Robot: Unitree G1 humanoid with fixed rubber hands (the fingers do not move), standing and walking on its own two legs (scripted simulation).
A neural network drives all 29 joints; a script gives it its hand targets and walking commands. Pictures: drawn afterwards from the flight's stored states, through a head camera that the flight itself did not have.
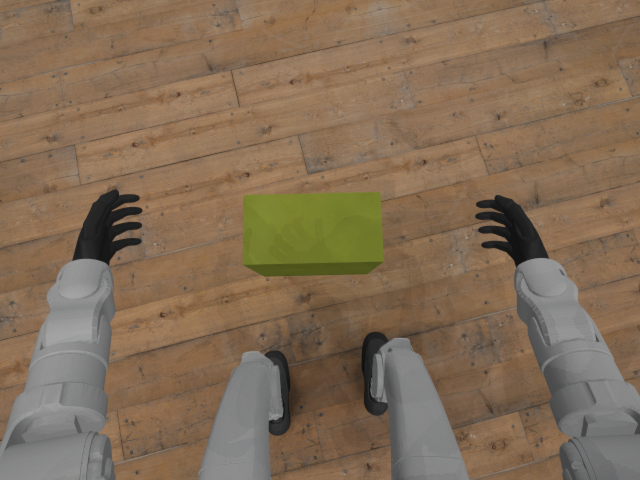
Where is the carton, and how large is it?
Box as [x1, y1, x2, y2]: [243, 192, 383, 276]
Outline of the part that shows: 379,192 244,195 243,264 264,276 367,273 383,261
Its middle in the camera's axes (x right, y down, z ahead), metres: -0.02 +0.00 +0.92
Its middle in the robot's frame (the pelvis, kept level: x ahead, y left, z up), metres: +0.46 +0.02 -0.54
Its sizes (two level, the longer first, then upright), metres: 0.283 0.145 0.291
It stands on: the floor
